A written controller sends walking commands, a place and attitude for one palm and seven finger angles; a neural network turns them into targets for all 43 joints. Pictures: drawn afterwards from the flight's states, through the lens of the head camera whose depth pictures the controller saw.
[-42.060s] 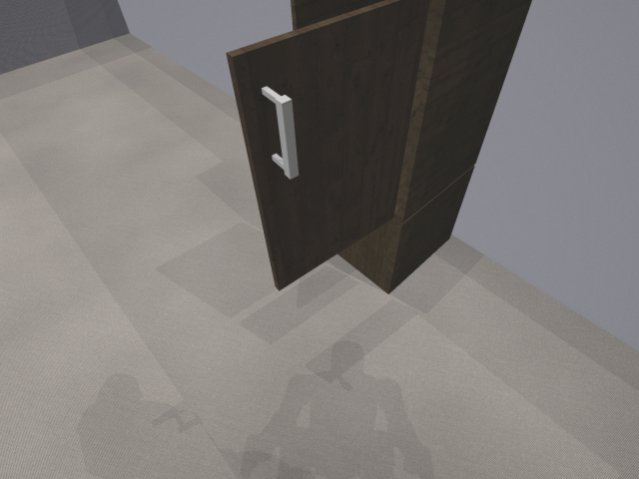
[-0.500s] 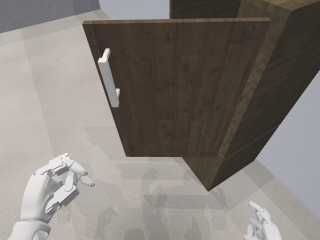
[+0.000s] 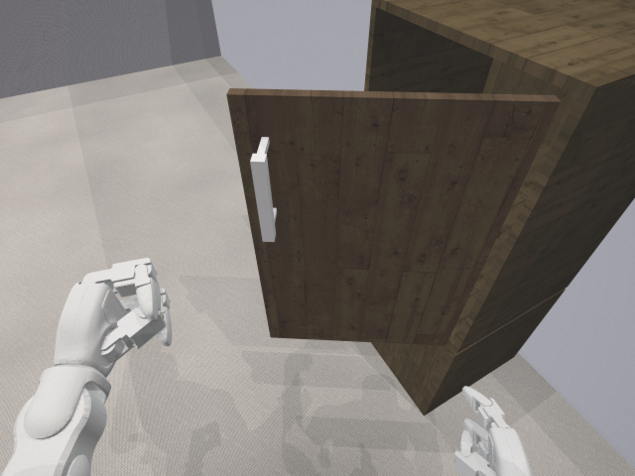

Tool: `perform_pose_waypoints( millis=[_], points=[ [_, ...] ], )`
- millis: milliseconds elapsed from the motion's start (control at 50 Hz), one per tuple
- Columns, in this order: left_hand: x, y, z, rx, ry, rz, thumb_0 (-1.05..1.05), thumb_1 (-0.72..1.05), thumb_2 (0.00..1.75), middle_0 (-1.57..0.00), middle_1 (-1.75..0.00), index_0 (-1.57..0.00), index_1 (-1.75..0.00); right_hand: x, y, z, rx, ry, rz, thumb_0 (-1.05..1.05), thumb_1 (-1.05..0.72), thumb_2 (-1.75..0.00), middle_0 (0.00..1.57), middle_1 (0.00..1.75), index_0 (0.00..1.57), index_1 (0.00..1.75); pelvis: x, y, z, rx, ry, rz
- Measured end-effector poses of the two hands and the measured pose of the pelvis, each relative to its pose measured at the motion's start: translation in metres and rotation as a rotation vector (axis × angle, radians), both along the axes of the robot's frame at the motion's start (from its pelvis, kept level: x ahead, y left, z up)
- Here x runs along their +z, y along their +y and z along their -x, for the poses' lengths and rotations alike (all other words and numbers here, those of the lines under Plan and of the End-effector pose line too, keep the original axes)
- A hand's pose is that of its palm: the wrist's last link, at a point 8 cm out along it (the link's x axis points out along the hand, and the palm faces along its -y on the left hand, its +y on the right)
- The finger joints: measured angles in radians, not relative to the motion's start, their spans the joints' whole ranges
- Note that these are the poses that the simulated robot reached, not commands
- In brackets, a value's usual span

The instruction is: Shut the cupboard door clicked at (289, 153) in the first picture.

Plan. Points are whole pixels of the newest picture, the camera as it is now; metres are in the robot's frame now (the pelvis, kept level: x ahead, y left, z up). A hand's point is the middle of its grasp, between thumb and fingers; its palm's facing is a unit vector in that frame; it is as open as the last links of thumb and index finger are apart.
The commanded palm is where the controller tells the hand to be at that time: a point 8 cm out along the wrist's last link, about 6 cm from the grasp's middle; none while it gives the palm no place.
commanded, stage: raise the hand and make a fist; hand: left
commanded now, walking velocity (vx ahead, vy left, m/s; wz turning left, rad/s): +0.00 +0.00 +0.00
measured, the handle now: (266, 191) +0.45 +0.13 +0.13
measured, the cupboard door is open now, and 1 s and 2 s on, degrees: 58 58 58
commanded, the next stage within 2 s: bring the fist close to the handle in 0.40 s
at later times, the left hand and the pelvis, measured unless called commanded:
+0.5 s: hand (178, 337) +0.21 +0.17 +0.14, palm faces +0.08 -1.00 -0.06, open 3.1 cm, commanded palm +0.18 +0.22 +0.14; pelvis -0.02 -0.01 +0.01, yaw +0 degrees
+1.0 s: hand (237, 275) +0.29 +0.13 +0.15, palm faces +0.10 -0.99 -0.02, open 3.1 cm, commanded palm +0.26 +0.18 +0.14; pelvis -0.01 -0.04 +0.01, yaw -1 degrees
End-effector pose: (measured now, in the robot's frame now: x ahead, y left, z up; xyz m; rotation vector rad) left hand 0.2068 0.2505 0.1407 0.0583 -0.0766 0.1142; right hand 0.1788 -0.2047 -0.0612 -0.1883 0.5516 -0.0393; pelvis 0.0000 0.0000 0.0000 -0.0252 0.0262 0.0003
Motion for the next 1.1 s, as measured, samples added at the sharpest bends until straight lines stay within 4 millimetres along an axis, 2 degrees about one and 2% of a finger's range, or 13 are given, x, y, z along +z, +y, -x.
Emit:
perform_pose_waypoints(
  millis=[80,240,400,520,580,680,740,900,1100],
  points=[
    [0.016,0.001,-0.003,-0.006,-0.051,0.005,0.02,0.9,0.9,-1.3,-1.5,-1.29,-1.49,0.001,-0.002,0.006,-0.003,0.011,0.003,0.01,-0.9,-0.89,0.21,0.3,0.21,0.3,0.003,0.001,0.003,0.004,-0.019,0.002],
    [-0.011,-0.013,0.006,-0.05,0.124,0.036,0.02,0.9,0.9,-1.3,-1.5,-1.29,-1.5,0.004,-0.014,0.021,-0.055,0.026,0.008,0.01,-0.9,-0.89,0.21,0.3,0.21,0.3,0.006,0.0,0.01,-0.013,-0.039,-0.007],
    [0.007,-0.01,0.019,0.034,-0.02,0.015,0.02,0.9,0.9,-1.3,-1.5,-1.3,-1.5,0.005,-0.024,0.029,-0.03,0.021,0.026,0.01,-0.9,-0.9,0.2,0.3,0.21,0.3,0.006,-0.01,0.018,-0.001,-0.058,-0.009],
    [-0.002,-0.03,0.018,-0.041,0.072,0.004,0.02,0.9,0.9,-1.3,-1.5,-1.3,-1.5,0.003,-0.029,0.03,-0.047,0.014,0.003,0.01,-0.9,-0.9,0.2,0.3,0.21,0.3,0.007,-0.015,0.02,-0.005,-0.058,-0.013],
    [-0.005,-0.033,0.016,-0.033,0.088,0.01,0.02,0.9,0.9,-1.31,-1.5,-1.3,-1.5,0.002,-0.033,0.031,-0.051,0.013,0.0,0.01,-0.9,-0.9,0.2,0.3,0.21,0.3,0.007,-0.02,0.02,-0.005,-0.056,-0.016],
    [0.006,-0.034,0.003,0.025,0.008,0.014,0.02,0.89,0.9,-1.31,-1.5,-1.3,-1.5,0.0,-0.039,0.029,-0.038,0.019,0.006,0.01,-0.9,-0.9,0.2,0.3,0.21,0.3,0.006,-0.028,0.02,0.003,-0.055,-0.019],
    [0.011,-0.042,-0.01,0.009,-0.013,0.008,0.02,0.9,0.9,-1.31,-1.5,-1.3,-1.5,-0.003,-0.044,0.027,-0.037,0.023,0.004,0.01,-0.9,-0.9,0.2,0.3,0.21,0.3,0.006,-0.031,0.019,0.006,-0.052,-0.02],
    [0.0,-0.07,-0.048,-0.064,0.074,0.026,0.02,0.9,0.9,-1.3,-1.5,-1.3,-1.5,-0.007,-0.059,0.026,-0.078,0.048,-0.004,0.01,-0.9,-0.9,0.2,0.3,0.21,0.3,0.006,-0.039,0.012,-0.012,-0.032,-0.029],
    [0.008,-0.068,-0.066,-0.002,0.025,0.022,0.02,0.9,0.9,-1.3,-1.5,-1.3,-1.5,-0.009,-0.07,0.022,-0.08,0.086,-0.001,0.01,-0.9,-0.9,0.2,0.3,0.2,0.3,0.006,-0.045,0.004,-0.015,-0.022,-0.033]
  ],
)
